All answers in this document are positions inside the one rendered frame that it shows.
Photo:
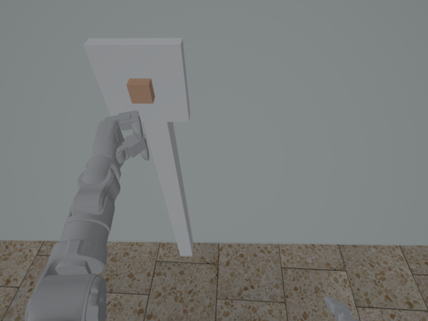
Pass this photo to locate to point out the panel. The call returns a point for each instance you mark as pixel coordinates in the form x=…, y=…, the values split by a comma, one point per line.
x=114, y=61

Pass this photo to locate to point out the left robot hand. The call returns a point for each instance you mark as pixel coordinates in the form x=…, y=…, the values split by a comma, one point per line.
x=109, y=141

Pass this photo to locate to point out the left robot forearm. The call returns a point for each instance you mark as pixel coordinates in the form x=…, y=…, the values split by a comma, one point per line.
x=82, y=246

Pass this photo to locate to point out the robot left upper arm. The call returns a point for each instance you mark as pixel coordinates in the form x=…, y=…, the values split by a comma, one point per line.
x=76, y=297

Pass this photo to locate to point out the button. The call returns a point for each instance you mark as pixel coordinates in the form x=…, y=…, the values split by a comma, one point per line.
x=141, y=90

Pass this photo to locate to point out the right robot hand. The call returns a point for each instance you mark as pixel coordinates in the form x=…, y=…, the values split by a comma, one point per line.
x=340, y=311

